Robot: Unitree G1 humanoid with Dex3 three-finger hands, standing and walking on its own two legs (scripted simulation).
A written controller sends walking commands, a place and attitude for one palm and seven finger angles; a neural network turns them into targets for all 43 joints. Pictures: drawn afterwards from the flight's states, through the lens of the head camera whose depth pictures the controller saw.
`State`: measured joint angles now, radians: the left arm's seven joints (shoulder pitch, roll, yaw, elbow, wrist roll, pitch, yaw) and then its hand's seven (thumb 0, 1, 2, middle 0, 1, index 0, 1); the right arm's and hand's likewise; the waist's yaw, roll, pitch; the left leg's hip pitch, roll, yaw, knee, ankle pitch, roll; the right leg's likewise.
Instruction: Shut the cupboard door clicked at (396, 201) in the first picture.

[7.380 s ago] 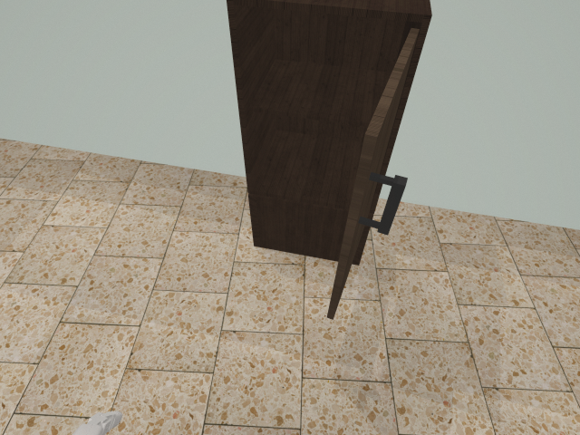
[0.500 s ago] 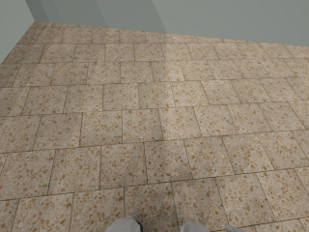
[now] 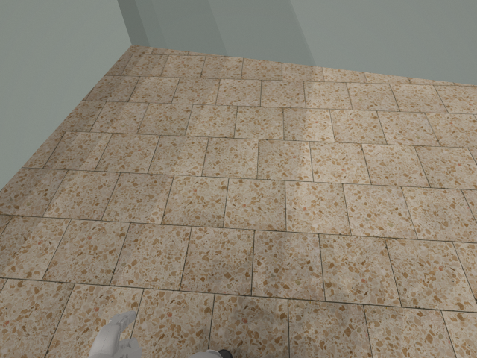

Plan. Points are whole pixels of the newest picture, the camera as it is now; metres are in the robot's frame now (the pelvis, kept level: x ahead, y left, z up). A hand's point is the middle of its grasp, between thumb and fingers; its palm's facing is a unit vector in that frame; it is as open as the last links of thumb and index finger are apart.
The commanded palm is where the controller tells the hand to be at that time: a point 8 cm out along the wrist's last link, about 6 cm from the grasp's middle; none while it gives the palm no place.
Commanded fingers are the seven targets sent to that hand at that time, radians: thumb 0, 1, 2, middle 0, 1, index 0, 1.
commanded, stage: walk to a spot facing it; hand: left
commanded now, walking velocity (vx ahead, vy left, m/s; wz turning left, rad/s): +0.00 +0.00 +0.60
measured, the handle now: out of the picture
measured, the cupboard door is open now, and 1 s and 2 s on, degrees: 80 80 80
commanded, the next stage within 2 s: none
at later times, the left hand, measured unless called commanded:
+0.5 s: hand out of the picture -0.07 +0.24 -0.18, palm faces +0.38 -0.88 -0.27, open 7.4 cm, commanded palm none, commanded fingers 0.00 0.90 0.90 -0.20 -0.30 -0.20 -0.30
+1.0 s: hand out of the picture +0.01 +0.22 -0.12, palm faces +0.58 -0.75 -0.31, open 7.4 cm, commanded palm none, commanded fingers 0.00 0.90 0.90 -0.20 -0.30 -0.20 -0.30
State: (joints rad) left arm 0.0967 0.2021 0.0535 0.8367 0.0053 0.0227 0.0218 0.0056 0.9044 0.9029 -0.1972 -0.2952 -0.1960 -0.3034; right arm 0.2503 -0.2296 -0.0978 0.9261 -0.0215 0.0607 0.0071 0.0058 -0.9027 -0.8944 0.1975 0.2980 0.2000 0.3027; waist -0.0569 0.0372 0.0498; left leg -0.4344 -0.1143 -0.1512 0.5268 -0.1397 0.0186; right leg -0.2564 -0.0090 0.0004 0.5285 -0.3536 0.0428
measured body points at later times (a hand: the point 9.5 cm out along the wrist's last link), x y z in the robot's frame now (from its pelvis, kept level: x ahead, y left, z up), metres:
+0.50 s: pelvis -0.01 +0.02 -0.01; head +0.05 +0.06 +0.44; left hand -0.09 +0.28 -0.16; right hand +0.22 -0.18 -0.13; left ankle -0.06 +0.12 -0.73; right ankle -0.02 -0.13 -0.70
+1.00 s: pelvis +0.03 -0.01 +0.00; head +0.08 -0.03 +0.45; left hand -0.02 +0.26 -0.10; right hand +0.24 -0.19 -0.16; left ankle -0.09 +0.08 -0.64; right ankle +0.10 -0.09 -0.73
